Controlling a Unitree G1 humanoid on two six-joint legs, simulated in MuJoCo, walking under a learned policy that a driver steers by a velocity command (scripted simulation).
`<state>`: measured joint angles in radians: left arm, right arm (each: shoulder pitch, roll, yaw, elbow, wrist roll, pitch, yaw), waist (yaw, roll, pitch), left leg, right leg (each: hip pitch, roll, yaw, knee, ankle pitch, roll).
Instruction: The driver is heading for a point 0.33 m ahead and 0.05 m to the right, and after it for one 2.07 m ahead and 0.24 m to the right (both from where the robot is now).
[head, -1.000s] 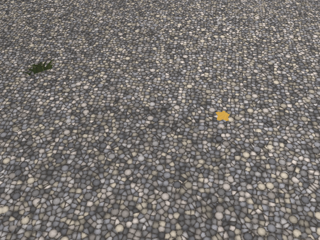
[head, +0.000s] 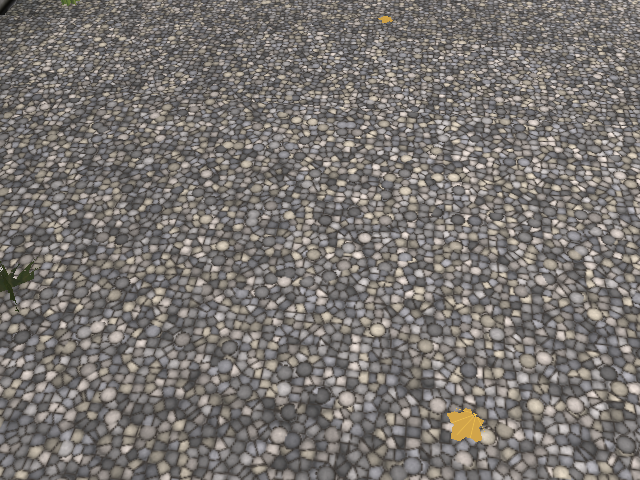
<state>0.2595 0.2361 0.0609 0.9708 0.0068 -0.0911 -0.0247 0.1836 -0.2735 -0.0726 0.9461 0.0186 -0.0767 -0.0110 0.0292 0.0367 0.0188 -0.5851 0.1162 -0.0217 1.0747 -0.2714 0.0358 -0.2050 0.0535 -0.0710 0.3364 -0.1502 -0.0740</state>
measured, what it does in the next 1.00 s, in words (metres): walks ahead: left foot, then right foot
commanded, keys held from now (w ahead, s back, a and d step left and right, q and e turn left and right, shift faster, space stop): w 1.00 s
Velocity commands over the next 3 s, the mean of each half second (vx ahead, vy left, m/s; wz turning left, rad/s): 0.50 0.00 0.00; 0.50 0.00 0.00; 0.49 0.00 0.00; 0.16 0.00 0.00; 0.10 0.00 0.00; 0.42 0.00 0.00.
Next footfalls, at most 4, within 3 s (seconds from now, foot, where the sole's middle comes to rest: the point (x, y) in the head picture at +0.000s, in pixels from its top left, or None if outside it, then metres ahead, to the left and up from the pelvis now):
0.32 left None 0.37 0.16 -0.78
0.86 right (390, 397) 0.68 -0.08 -0.78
1.40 left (291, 281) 1.00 0.16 -0.78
1.84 right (378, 246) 1.12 -0.07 -0.78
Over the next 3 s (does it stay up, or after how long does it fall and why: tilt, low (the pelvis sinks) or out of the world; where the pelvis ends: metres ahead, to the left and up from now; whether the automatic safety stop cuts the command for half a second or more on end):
stays up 1.26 0.05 -0.02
